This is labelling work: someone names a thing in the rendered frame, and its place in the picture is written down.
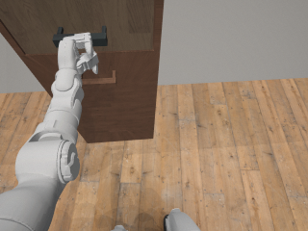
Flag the cabinet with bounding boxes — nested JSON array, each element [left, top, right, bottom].
[[0, 0, 165, 143]]

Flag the robot left forearm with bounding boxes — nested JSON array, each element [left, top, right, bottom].
[[14, 68, 85, 181]]

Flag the drawer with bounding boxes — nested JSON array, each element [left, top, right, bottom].
[[0, 0, 154, 54]]

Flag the robot left upper arm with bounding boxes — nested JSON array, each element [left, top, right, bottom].
[[0, 140, 80, 231]]

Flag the robot left hand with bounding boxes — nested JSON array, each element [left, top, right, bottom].
[[58, 32, 99, 77]]

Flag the right robot thigh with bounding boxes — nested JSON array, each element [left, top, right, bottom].
[[166, 212, 201, 231]]

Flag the right robot shin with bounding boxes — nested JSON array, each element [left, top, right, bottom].
[[168, 208, 181, 216]]

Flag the handle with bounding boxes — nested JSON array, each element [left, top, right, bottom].
[[82, 77, 117, 89], [52, 25, 108, 48]]

